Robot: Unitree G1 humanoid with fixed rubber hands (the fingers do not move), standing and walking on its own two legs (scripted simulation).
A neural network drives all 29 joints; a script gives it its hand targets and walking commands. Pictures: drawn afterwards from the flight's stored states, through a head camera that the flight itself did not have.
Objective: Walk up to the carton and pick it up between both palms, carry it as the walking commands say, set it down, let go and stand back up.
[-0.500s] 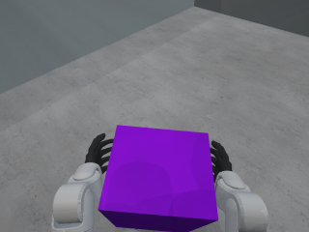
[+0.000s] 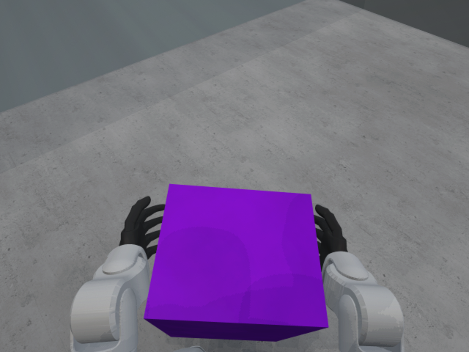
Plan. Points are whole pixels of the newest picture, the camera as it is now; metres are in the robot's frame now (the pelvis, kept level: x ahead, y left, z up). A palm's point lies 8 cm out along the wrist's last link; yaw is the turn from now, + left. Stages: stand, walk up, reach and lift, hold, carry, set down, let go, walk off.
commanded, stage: carry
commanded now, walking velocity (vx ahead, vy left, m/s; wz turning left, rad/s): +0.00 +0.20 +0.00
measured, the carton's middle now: (231, 275) +0.24 +0.02 +0.01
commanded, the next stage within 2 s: none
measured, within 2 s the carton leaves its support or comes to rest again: neither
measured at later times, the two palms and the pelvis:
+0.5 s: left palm out of the picture +0.17 +0.32 +0.08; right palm (217, 292) +0.19 +0.04 +0.08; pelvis -0.06 +0.16 +0.01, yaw +1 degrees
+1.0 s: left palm out of the picture +0.11 +0.47 +0.09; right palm (85, 349) +0.12 +0.18 +0.09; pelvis -0.13 +0.31 +0.01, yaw +0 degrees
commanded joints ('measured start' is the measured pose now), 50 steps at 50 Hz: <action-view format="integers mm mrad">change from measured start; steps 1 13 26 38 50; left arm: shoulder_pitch -373 -347 -512 -414 -515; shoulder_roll -857 -812 -925 -849 -933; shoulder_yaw -646 -609 -754 -625 -725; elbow -99 -153 -193 -136 -157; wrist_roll -314 -229 -355 -256 -324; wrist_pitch -33 -34 -35 -37 -19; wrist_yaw -185 -142 -183 -172 -177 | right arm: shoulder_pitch -404 -444 -412 -500 -473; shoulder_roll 838 845 880 866 881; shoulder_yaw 609 643 555 642 558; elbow -166 -150 -173 -154 -146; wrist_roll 261 334 255 314 269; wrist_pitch -19 9 -35 -1 -14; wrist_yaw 124 154 145 155 162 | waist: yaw -14 -51 -43 -43 -52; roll -196 -244 211 -206 212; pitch -414 -289 -359 -268 -301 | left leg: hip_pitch -61 107 260 -12 284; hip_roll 124 28 251 47 219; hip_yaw -122 -25 -249 -80 -228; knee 38 -79 -185 131 -160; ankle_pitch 44 -127 157 -159 281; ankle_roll -55 -126 75 -111 56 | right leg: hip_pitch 492 267 56 292 -60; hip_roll -301 -277 -16 -283 -2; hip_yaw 336 103 17 104 10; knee -569 -373 -134 -429 45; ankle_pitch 256 635 56 636 1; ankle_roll -83 -54 -8 -78 20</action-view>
